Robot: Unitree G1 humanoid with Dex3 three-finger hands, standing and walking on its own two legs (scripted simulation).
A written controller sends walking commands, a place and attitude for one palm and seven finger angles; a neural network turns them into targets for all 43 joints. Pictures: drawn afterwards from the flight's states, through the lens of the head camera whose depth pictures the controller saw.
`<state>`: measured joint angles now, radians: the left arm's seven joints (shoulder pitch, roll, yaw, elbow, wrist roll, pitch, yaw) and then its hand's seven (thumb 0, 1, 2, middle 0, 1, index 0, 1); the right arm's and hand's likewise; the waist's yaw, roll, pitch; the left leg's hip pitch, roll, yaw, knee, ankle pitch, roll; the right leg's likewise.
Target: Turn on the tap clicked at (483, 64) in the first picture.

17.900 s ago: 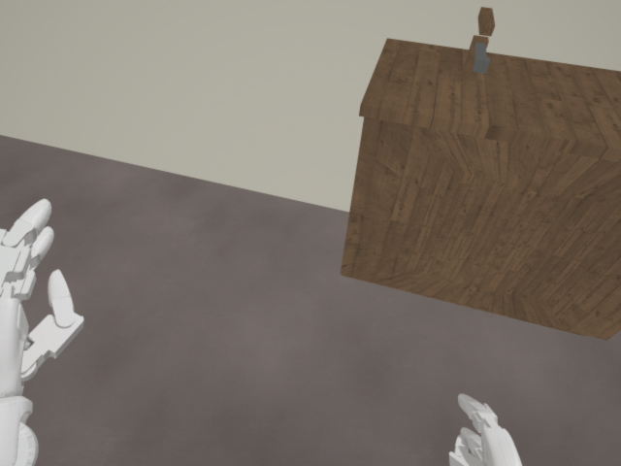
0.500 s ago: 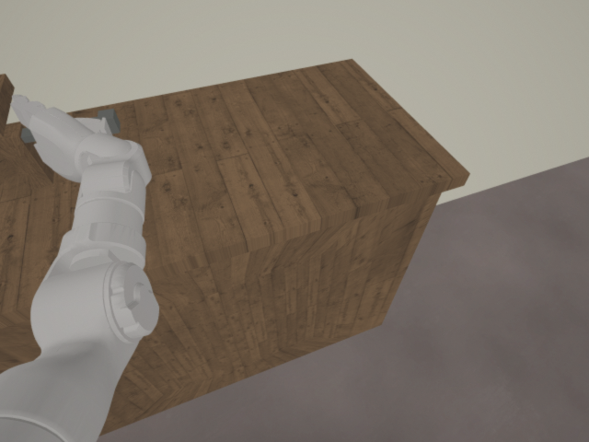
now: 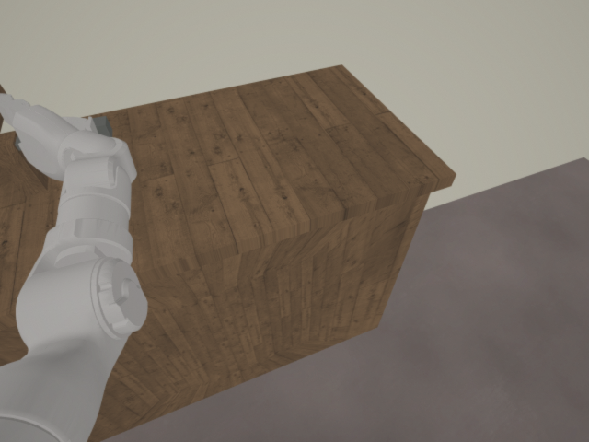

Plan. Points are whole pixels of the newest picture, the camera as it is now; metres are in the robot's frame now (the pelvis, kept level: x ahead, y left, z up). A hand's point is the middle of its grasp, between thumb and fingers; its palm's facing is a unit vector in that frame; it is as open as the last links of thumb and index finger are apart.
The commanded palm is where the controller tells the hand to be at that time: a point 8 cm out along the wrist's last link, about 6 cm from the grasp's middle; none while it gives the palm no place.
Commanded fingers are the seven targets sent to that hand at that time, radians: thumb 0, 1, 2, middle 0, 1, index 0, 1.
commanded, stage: draw the hand back beside the body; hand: left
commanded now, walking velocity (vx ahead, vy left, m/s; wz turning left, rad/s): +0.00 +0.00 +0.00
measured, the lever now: (101, 129) +0.58 +0.30 +0.13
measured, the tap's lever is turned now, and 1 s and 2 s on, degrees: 86 86 86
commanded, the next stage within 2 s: step back with the hand held close in 1.54 s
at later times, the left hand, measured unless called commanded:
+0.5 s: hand (44, 210) +0.35 +0.27 +0.18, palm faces +0.43 -0.89 -0.19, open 7.7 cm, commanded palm +0.32 +0.28 +0.19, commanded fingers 0.00 0.90 0.90 -0.17 -0.22 -0.17 -0.22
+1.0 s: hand (6, 296) +0.25 +0.27 +0.18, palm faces +0.40 -0.89 -0.23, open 7.5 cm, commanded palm +0.20 +0.29 +0.18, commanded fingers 0.00 0.90 0.90 -0.20 -0.29 -0.20 -0.29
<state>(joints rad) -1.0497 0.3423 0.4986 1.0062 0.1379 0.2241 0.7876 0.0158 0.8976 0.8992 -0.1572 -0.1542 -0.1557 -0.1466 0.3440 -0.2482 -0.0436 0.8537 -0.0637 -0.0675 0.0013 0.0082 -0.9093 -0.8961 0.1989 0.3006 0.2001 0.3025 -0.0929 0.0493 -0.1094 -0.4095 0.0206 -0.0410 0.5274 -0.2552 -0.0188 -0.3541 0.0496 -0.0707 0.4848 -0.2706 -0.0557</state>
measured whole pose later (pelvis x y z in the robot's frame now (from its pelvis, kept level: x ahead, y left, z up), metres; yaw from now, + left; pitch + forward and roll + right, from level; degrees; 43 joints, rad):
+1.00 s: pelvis -0.03 +0.02 +0.01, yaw -2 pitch -6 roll +0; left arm 0.09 0.32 0.27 -0.08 -0.09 -0.08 0.12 0.02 0.89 0.90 -0.20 -0.27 -0.20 -0.26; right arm 0.20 -0.22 0.03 0.67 0.01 -0.10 -0.06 0.01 -0.91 -0.90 0.20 0.30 0.20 0.30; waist 0.05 0.06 0.04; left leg -0.07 0.00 0.02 0.34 -0.17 0.01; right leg -0.03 0.03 -0.01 0.31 -0.17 -0.03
